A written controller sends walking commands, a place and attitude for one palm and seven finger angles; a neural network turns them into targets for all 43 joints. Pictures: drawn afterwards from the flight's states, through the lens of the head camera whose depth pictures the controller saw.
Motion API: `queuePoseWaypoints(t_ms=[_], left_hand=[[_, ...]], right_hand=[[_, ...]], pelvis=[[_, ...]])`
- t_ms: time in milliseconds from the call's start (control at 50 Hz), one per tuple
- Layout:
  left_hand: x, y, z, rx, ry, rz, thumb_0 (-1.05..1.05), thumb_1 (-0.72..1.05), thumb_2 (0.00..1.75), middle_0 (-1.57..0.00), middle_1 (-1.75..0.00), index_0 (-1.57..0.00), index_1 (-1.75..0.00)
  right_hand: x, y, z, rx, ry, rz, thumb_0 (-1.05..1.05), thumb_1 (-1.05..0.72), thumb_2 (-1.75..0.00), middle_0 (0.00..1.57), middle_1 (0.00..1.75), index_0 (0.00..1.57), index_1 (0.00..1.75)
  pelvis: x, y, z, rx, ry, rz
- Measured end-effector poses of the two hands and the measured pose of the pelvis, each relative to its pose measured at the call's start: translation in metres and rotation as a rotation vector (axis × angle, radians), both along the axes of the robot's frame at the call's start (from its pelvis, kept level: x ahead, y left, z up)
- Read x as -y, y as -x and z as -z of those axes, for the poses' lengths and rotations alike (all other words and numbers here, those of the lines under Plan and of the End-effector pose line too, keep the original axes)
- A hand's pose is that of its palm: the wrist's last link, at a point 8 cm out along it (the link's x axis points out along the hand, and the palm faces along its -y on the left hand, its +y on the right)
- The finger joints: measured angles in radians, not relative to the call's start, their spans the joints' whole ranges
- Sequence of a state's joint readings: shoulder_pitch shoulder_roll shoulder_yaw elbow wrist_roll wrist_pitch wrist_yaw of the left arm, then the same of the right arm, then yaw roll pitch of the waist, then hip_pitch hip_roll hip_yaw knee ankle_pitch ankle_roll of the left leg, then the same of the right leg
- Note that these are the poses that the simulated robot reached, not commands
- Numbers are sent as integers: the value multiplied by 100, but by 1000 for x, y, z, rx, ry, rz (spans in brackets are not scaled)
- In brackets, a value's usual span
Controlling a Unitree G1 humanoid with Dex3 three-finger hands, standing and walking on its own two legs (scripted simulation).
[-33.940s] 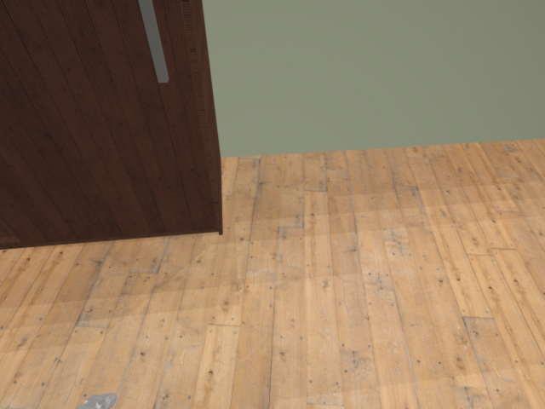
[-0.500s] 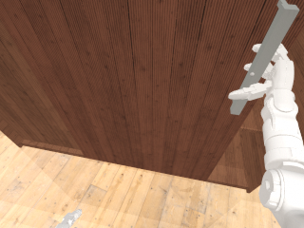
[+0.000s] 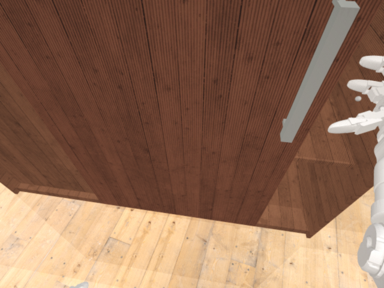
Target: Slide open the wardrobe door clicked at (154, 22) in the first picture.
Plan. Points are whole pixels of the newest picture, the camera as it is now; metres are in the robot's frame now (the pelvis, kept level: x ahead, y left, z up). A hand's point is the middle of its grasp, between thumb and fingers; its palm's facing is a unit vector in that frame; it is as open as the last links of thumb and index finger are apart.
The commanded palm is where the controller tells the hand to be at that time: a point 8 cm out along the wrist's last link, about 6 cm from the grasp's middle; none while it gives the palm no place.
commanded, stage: slip the hand off the handle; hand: right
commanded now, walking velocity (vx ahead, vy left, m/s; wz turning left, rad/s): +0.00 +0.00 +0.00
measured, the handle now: (307, 81) +0.50 -0.19 +0.18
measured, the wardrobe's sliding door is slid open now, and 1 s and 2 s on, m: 0.27 0.27 0.27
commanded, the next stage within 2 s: draw the hand back to the body in 0.64 s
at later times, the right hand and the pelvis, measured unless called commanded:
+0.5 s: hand (374, 138) +0.34 -0.25 +0.19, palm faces +0.24 +0.97 -0.10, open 14.7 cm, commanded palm +0.31 -0.29 +0.19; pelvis +0.01 -0.01 +0.00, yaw -1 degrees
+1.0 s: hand (370, 162) +0.29 -0.22 +0.20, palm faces +0.11 +0.99 -0.02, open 14.7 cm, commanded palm +0.25 -0.27 +0.18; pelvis -0.01 +0.02 +0.00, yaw +0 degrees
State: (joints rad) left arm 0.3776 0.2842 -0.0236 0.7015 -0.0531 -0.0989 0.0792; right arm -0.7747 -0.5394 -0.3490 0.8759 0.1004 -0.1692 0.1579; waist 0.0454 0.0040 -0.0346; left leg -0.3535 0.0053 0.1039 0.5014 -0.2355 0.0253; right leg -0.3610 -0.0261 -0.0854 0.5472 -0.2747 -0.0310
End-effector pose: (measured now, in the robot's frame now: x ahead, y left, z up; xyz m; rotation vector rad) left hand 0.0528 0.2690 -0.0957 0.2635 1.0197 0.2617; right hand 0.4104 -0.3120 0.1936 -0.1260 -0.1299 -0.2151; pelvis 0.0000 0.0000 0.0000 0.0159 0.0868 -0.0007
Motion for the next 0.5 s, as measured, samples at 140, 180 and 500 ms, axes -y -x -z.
queuePoseWaypoints(t_ms=[140, 180, 500], left_hand=[[9, -17, -1, 57, 21, 0, 1, 90, 90, -20, -30, -20, -30], [14, -27, -2, 93, 36, 4, 1, 90, 90, -20, -30, -20, -30], [48, -125, -29, 349, 90, 183, 1, 90, 90, -20, -30, -20, -30]], right_hand=[[-21, 4, 9, 13, -35, -79, -1, 55, -20, 25, 115, 25, 115], [-26, 10, 14, 21, -41, -78, -1, 55, -20, 25, 115, 25, 115], [-12, 102, -1, 61, -1, 10, -1, 55, -20, 25, 115, 25, 115]], pelvis=[[8, -9, 0, 2, 2, -17], [10, -11, -1, 9, 4, -27], [5, -8, -2, 83, 2, 15]])
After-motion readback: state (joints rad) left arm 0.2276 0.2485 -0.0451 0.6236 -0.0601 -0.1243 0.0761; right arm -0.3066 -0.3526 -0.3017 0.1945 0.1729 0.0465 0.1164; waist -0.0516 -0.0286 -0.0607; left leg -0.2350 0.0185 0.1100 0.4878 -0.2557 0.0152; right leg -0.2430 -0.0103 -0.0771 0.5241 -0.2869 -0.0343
